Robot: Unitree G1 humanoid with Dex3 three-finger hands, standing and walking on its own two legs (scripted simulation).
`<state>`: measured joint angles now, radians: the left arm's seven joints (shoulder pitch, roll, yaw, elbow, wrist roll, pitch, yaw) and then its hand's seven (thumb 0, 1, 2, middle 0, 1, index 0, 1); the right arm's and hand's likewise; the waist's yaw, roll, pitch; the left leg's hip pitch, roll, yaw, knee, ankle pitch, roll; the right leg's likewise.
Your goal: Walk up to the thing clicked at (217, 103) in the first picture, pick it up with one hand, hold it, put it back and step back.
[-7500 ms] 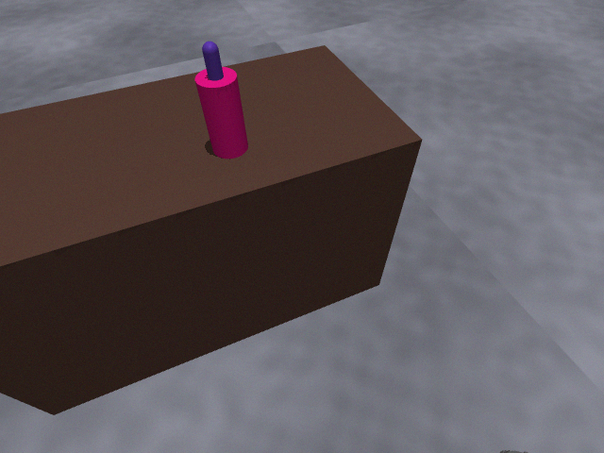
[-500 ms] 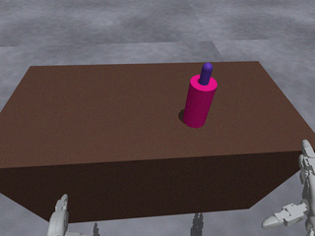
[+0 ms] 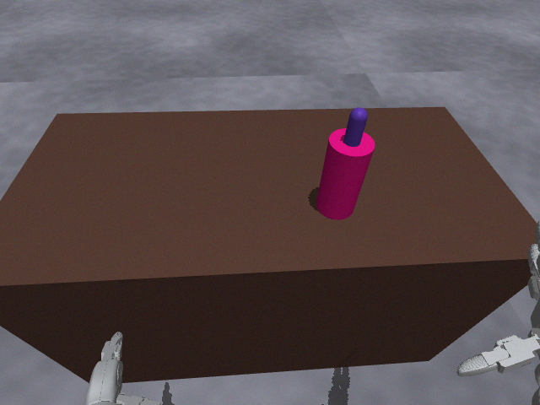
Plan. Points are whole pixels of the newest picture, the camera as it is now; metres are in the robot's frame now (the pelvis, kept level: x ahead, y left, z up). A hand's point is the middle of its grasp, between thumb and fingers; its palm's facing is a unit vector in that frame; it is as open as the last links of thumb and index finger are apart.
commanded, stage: go down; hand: right
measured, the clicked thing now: (345, 164) +0.52 -0.15 +0.05
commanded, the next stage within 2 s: none
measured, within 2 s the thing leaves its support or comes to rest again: neither
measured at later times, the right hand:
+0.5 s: hand (485, 218) +0.33 -0.31 +0.11, palm faces +0.08 +1.00 -0.05, open 17.6 cm
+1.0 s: hand (488, 195) +0.37 -0.33 +0.12, palm faces +0.05 +1.00 +0.01, open 17.4 cm
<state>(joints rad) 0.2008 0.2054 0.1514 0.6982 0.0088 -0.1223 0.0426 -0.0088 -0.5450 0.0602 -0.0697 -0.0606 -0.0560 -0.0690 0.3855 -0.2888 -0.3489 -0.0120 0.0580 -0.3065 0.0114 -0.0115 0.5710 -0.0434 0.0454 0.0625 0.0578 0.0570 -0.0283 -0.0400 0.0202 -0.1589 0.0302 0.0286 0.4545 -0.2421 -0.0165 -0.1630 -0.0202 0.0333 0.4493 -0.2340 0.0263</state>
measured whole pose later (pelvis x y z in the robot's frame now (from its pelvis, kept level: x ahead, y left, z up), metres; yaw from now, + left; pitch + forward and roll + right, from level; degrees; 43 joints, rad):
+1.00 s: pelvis +0.00 -0.01 -0.01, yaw +1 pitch +5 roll +1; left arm 0.20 0.24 -0.01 0.68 -0.02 -0.23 0.17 -0.01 -0.53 0.05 -0.07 -0.06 -0.06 -0.05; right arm -0.46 -0.66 -0.51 0.90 0.29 -0.17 0.58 -0.01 0.51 -0.04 0.05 0.05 0.05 0.05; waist 0.05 0.01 -0.06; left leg -0.37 0.02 0.02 0.55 -0.27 -0.03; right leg -0.40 -0.03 0.03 0.61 -0.30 0.01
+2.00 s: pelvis +0.01 -0.02 -0.04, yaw +2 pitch +14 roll +3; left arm 0.27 0.27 -0.06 0.47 0.00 -0.22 0.12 -0.01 -0.54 0.06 -0.06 -0.05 -0.05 -0.05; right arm -0.76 -0.86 -0.57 1.18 0.18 -0.18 0.58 -0.01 0.57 -0.03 0.05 0.05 0.05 0.04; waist 0.14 0.01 -0.10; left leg -0.63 0.00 0.02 0.73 -0.34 -0.04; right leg -0.67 -0.05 0.03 0.84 -0.40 0.01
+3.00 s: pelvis +0.00 -0.02 -0.04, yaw +2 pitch +15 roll +3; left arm 0.29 0.27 -0.07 0.40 0.00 -0.20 0.11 -0.01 -0.53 0.05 -0.06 -0.05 -0.05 -0.05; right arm -0.84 -0.91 -0.56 1.23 0.15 -0.17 0.59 -0.01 0.59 -0.03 0.05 0.05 0.05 0.04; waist 0.16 0.01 -0.12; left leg -0.69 -0.01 0.02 0.78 -0.35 -0.03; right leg -0.74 -0.05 0.05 0.89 -0.42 0.01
